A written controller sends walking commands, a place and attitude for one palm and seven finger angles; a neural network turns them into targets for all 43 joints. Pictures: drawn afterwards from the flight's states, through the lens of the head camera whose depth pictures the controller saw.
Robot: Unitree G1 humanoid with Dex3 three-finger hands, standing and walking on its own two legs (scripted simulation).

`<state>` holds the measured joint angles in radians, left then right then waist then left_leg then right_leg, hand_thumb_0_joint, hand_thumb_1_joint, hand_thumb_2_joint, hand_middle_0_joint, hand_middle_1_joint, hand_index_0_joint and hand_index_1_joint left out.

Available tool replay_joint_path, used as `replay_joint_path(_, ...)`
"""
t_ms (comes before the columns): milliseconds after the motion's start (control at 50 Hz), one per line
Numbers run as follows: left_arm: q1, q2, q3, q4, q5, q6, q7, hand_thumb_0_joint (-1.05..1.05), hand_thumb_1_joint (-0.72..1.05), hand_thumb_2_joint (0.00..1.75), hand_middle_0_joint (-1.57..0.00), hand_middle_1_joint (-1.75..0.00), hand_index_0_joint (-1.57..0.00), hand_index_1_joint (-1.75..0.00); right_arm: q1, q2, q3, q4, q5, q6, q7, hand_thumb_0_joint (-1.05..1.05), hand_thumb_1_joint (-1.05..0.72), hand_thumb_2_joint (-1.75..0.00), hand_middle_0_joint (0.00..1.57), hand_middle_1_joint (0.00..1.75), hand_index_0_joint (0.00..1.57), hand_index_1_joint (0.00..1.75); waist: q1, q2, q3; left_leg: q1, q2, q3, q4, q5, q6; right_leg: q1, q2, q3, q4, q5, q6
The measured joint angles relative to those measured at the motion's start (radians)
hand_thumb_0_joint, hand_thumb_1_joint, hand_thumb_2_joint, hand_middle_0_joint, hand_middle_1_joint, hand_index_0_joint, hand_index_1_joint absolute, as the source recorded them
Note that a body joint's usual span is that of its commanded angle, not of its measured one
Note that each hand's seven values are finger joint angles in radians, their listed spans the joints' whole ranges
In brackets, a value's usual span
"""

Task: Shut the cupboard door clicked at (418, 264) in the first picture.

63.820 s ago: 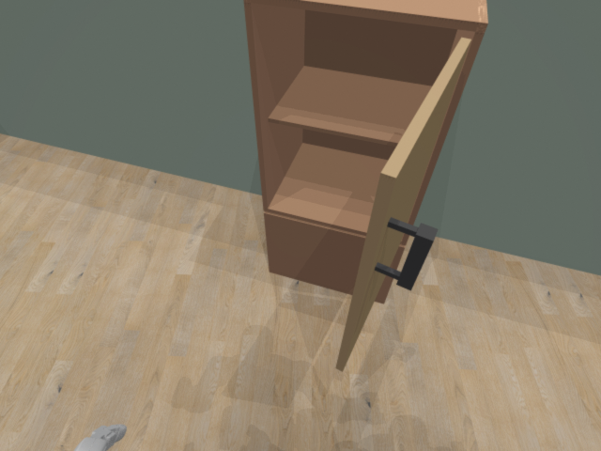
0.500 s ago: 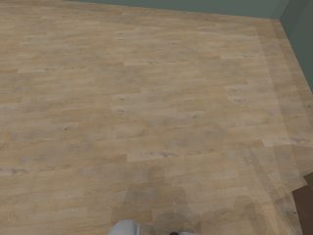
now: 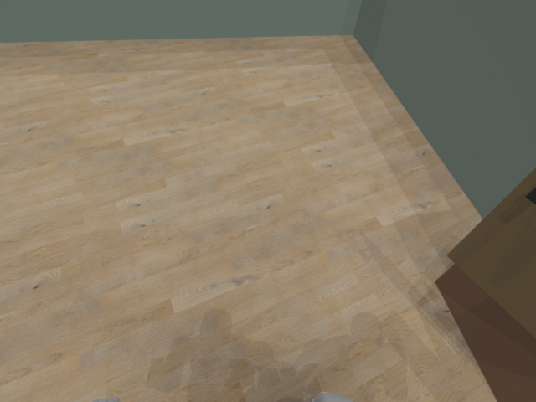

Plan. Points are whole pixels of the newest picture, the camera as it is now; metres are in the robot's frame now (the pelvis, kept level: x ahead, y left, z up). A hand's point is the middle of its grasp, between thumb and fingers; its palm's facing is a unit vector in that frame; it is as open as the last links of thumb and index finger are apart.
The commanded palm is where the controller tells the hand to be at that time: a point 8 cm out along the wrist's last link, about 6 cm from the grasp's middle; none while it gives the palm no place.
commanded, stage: turn to face it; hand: left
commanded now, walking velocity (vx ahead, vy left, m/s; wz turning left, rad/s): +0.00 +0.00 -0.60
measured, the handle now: out of the picture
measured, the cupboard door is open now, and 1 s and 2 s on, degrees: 23 23 23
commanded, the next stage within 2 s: take the last steps up to it in 1.48 s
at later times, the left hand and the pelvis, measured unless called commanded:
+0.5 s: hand out of the picture +0.13 +0.16 -0.17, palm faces -0.26 -0.95 -0.20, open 7.4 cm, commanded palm none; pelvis +0.00 -0.01 -0.01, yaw -16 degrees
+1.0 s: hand (215, 377) +0.18 +0.10 -0.16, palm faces -0.54 -0.79 -0.29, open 7.4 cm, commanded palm none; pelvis -0.02 -0.02 -0.02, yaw -35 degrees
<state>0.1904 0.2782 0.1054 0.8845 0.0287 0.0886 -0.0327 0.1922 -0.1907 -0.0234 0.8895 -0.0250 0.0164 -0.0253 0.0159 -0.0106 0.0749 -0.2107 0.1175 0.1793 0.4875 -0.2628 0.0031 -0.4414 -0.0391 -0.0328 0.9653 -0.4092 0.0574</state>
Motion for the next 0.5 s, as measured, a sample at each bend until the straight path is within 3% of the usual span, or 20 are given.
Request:
replay_joint_path(100,-0.023,-0.018,-0.019,-0.010,-0.001,-0.013,-0.003,0.01,0.91,0.90,-0.20,-0.30,-0.20,-0.29,0.032,-0.037,-0.019,0.021,0.002,0.009,0.010,0.01,-0.90,-0.89,0.20,0.30,0.20,0.30,-0.026,0.037,0.011,-0.022,0.045,0.062,0.089,-0.053,-0.027,0.118,0.005,-0.036,-0.262,0.050,-0.031)
replay_joint_path(120,-0.023,-0.019,-0.024,-0.016,-0.001,-0.022,-0.004,0.01,0.91,0.90,-0.20,-0.30,-0.20,-0.29,0.045,-0.045,-0.023,0.023,0.005,0.013,0.012,0.01,-0.90,-0.89,0.20,0.30,0.20,0.30,-0.029,0.039,0.006,-0.036,0.053,0.071,0.127,-0.073,-0.036,0.156,0.005,-0.041,-0.345,0.119,-0.042)
replay_joint_path(140,-0.024,-0.023,-0.028,-0.018,0.002,-0.035,-0.002,0.01,0.91,0.90,-0.20,-0.30,-0.20,-0.29,0.052,-0.056,-0.027,0.028,0.009,0.018,0.014,0.01,-0.90,-0.89,0.20,0.30,0.20,0.30,-0.028,0.045,0.002,-0.063,0.058,0.063,0.190,-0.106,-0.044,0.170,0.011,-0.036,-0.378,0.095,-0.067)
replay_joint_path(200,-0.033,-0.061,-0.049,-0.015,-0.002,-0.054,0.015,0.01,0.91,0.90,-0.20,-0.30,-0.20,-0.30,0.040,-0.094,-0.039,0.049,0.014,0.053,0.006,0.01,-0.90,-0.90,0.20,0.29,0.20,0.30,-0.038,0.089,0.018,-0.178,0.015,-0.076,0.471,-0.244,-0.058,0.149,0.037,-0.019,-0.344,0.077,-0.082)
replay_joint_path(260,-0.024,-0.079,-0.056,-0.018,-0.004,-0.049,0.030,0.01,0.91,0.90,-0.20,-0.30,-0.20,-0.30,0.029,-0.096,-0.039,0.051,0.013,0.061,0.006,0.01,-0.91,-0.90,0.20,0.29,0.20,0.30,-0.039,0.075,0.021,-0.257,-0.022,-0.122,0.618,-0.190,-0.074,0.163,0.042,0.012,-0.395,0.121,-0.079)
replay_joint_path(400,-0.011,-0.085,-0.059,-0.008,0.002,-0.041,0.026,0.01,0.90,0.90,-0.21,-0.30,-0.21,-0.30,0.006,-0.065,-0.032,0.017,0.013,0.050,0.016,0.01,-0.91,-0.90,0.20,0.29,0.20,0.30,-0.032,0.024,0.013,-0.264,-0.047,-0.165,0.491,-0.124,-0.088,0.161,0.062,0.082,-0.454,0.171,-0.077)
replay_joint_path(500,-0.004,-0.071,-0.047,-0.005,0.003,-0.033,0.024,0.01,0.90,0.90,-0.21,-0.30,-0.21,-0.30,-0.011,-0.041,-0.021,0.000,0.022,0.031,0.010,0.01,-0.91,-0.90,0.20,0.29,0.20,0.30,-0.013,-0.011,0.002,-0.156,-0.080,-0.164,0.228,-0.113,-0.076,0.121,0.078,0.136,-0.414,0.163,-0.054)
